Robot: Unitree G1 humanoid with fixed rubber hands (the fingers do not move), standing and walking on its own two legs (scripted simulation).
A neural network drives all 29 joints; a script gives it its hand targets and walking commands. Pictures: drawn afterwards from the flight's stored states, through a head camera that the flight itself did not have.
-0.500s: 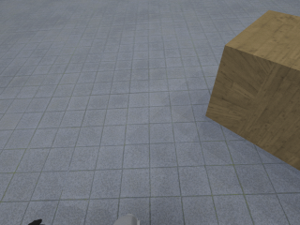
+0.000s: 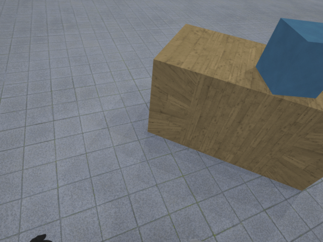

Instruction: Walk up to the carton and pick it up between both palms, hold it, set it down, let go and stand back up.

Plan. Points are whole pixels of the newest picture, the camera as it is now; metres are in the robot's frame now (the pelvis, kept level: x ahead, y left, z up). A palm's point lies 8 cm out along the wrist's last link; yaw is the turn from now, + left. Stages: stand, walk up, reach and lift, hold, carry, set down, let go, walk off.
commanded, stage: walk up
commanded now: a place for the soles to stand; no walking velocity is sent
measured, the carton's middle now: (298, 58) +0.97 -0.72 +0.04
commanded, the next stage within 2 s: none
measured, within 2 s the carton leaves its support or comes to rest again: neither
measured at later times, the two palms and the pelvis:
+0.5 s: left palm (89, 208) +0.25 +0.20 -0.11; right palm out of the picture +0.14 -0.45 -0.09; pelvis +0.14 -0.12 -0.02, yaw -13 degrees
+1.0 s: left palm (156, 162) +0.40 +0.01 -0.10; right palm out of the picture +0.10 -0.59 -0.11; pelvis +0.20 -0.25 -0.02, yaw -22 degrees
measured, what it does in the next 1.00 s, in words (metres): steps to the right, turning right: right foot, then left foot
